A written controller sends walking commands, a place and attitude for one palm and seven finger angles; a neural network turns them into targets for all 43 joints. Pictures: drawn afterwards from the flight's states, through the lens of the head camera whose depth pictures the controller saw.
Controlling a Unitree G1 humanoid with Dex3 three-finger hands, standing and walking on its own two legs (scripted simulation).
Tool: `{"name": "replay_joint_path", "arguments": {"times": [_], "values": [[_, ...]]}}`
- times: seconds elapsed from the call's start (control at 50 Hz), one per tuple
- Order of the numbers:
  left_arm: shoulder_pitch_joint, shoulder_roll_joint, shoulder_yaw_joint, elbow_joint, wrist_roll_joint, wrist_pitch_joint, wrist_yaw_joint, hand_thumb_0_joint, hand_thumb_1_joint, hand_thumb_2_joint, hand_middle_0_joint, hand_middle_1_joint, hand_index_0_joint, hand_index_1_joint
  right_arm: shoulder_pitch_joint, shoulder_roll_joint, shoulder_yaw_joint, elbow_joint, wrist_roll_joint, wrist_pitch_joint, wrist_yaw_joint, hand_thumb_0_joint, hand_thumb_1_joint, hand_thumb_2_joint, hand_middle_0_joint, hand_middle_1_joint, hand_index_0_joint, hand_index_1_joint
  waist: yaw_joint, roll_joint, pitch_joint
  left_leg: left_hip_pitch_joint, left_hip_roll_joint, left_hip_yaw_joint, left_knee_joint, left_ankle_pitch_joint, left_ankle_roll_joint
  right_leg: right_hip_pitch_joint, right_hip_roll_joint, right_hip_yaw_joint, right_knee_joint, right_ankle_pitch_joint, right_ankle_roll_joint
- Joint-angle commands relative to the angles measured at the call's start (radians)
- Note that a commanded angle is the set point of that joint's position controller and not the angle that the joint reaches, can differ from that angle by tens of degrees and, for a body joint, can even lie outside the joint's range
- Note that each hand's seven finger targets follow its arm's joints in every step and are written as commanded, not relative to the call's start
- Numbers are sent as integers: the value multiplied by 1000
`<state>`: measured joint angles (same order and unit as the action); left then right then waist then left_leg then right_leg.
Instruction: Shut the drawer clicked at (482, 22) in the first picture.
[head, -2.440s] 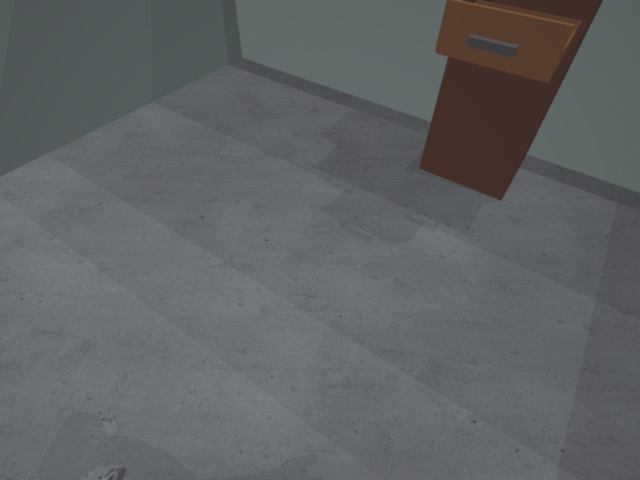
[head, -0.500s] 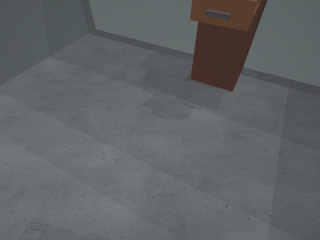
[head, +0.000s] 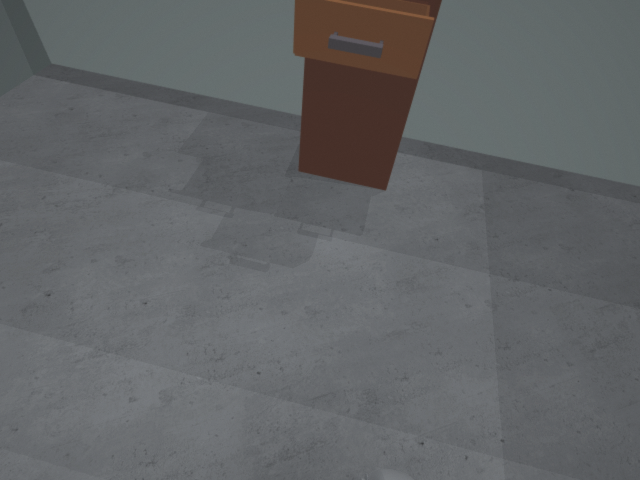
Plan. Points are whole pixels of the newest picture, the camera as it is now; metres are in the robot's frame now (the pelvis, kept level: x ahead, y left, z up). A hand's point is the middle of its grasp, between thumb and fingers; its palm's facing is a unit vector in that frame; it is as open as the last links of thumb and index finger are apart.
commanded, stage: walk to a spot facing it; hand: left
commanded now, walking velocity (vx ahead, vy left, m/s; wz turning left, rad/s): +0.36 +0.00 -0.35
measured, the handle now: (356, 42) +1.21 -0.01 +0.00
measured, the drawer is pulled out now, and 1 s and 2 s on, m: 0.27 0.27 0.27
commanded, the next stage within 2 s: turn to face it in 1.12 s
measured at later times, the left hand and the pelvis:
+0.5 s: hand (256, 344) +0.35 +0.13 -0.17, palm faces -0.13 -0.97 -0.18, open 7.2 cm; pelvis +0.23 -0.03 -0.01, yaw -9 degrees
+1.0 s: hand (252, 260) +0.54 +0.17 -0.17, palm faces -0.26 -0.96 -0.14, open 7.4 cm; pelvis +0.45 +0.01 +0.01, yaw -20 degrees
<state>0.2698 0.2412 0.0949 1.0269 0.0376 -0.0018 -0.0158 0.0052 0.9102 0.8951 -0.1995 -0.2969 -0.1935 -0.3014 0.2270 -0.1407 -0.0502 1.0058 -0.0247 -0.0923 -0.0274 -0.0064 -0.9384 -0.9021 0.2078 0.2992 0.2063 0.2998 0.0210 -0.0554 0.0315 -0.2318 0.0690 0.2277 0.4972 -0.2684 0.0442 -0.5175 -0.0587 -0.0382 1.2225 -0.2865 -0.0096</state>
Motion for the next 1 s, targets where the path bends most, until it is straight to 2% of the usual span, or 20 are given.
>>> {"name": "replay_joint_path", "arguments": {"times": [0.0,0.14,0.22,0.26,0.28,0.3,0.32,0.34,0.36,0.4,0.46,0.5,0.62,0.68,0.7,0.72,0.74,0.78,0.84,0.98], "values": [[1,-33,-9,-68,4,7,-23,0,900,900,-200,-300,-200,-300,130,-119,-14,9,2,-14,1,0,-900,-900,200,300,200,300,-10,145,44,73,262,-175,-326,144,75,-145,-68,37,-69,103,20],[-247,-33,-33,-137,0,1,-30,0,900,900,-200,-300,-200,-300,258,-142,-11,70,-5,-6,3,0,-900,-900,200,300,200,300,-79,137,81,242,263,-80,-292,383,69,-154,-50,-53,-411,130,11],[-296,-30,-37,-147,-5,-8,-27,0,900,900,-200,-300,-200,-300,288,-159,-8,93,-9,7,3,0,-900,-900,200,300,200,300,-84,171,87,287,269,-19,-231,559,58,-62,-5,-99,-539,76,-30],[-208,-13,-32,-122,-5,-17,-21,0,900,900,-200,-300,-200,-300,276,-176,-10,98,-7,12,3,0,-900,-900,200,300,200,300,-36,184,36,309,270,18,-95,821,45,71,49,-143,-591,20,-61],[-100,8,-25,-86,-1,-26,-16,0,900,900,-200,-300,-200,-300,261,-186,-10,97,-2,15,3,0,-900,-900,200,300,200,300,14,175,-27,281,251,36,52,891,24,231,79,-158,-647,47,-77],[57,56,-8,-37,2,-38,-10,0,900,900,-200,-300,-200,-300,236,-187,-8,85,6,15,9,0,-900,-900,200,300,200,300,91,136,-113,135,221,63,267,791,-10,498,59,-127,-697,136,-99],[188,172,21,-3,1,-50,5,0,900,900,-200,-300,-200,-300,269,-130,2,61,22,12,19,0,-900,-900,200,300,200,300,126,-64,-252,-183,122,76,585,261,-56,818,-209,215,-730,178,-196],[257,236,27,17,-25,-50,14,0,900,900,-200,-300,-200,-300,221,-105,5,22,26,9,12,0,-900,-900,200,300,200,300,119,-104,-285,-392,-5,-35,877,-320,-80,893,-408,567,-830,447,-309],[200,236,29,5,-33,-46,19,0,900,900,-200,-300,-200,-300,159,-116,-4,19,24,12,11,0,-900,-900,200,300,200,300,112,-32,-247,-411,49,-163,928,-256,-61,770,-392,499,-870,365,-304],[50,124,-1,-22,-31,-51,24,0,900,900,-200,-300,-200,-300,103,-103,-9,18,8,30,16,0,-900,-900,200,300,200,300,37,10,-29,-410,121,-196,855,-110,-68,465,-305,334,-942,214,-228],[-40,57,-18,-25,-14,-67,28,0,900,900,-200,-300,-200,-300,204,-51,-7,51,-3,61,23,0,-900,-900,200,300,200,300,-69,-25,21,-268,130,-165,649,-66,-89,225,-207,137,-998,168,-172],[-42,43,-14,-37,-12,-70,26,0,900,900,-200,-300,-200,-300,190,-34,-8,33,-4,70,31,0,-900,-900,200,300,200,300,-74,-60,34,-224,120,-141,514,-20,-100,155,-170,100,-1016,104,-166],[25,97,-8,-5,-13,-65,13,0,900,900,-200,-300,-200,-300,21,-75,-10,-34,-1,38,53,0,-900,-900,200,300,200,300,-22,-96,41,-162,59,-94,184,29,-87,257,-160,142,-970,4,-147],[13,101,-4,-8,-19,-53,10,0,900,900,-200,-300,-200,-300,126,-133,-22,-2,-3,24,44,0,-900,-900,200,300,200,300,-86,17,22,114,23,-60,24,46,-83,167,-101,100,-795,25,-104],[20,57,-10,-22,-22,-52,5,0,900,900,-200,-300,-200,-300,250,-215,-39,28,-13,16,32,0,-900,-900,200,300,200,300,-138,185,-39,273,145,-246,-83,-59,-39,77,-17,40,-540,37,-64],[33,-4,-22,-45,-28,-51,-1,0,900,900,-200,-300,-200,-300,353,-326,-62,48,-25,17,29,0,-900,-900,200,300,200,300,-156,467,-82,349,396,-578,-266,-193,40,-83,88,-80,-212,-269,-18],[-2,36,-21,-57,-17,-47,10,0,900,900,-200,-300,-200,-300,354,-303,-48,56,-19,24,15,0,-900,-900,200,300,200,300,-160,464,-76,310,447,-686,-328,-280,50,-136,50,39,-23,-267,-30],[-53,27,-14,-41,-13,-48,-6,0,900,900,-200,-300,-200,-300,204,-208,-22,13,-12,17,11,0,-900,-900,200,300,200,300,-98,173,65,166,384,-481,-319,-181,45,-183,-36,60,61,-77,-34],[27,-15,-12,-8,-8,-21,-14,0,900,900,-200,-300,-200,-300,139,-136,-2,10,-2,-6,1,0,-900,-900,200,300,200,300,-26,179,49,105,289,-177,-287,196,-15,-86,-53,35,34,47,-5],[-87,-49,-9,-70,-2,10,-25,0,900,900,-200,-300,-200,-300,215,-122,-9,46,3,-5,-6,0,-900,-900,200,300,200,300,-37,160,61,244,283,-25,-275,428,27,-219,-66,-36,-143,102,32]]}}
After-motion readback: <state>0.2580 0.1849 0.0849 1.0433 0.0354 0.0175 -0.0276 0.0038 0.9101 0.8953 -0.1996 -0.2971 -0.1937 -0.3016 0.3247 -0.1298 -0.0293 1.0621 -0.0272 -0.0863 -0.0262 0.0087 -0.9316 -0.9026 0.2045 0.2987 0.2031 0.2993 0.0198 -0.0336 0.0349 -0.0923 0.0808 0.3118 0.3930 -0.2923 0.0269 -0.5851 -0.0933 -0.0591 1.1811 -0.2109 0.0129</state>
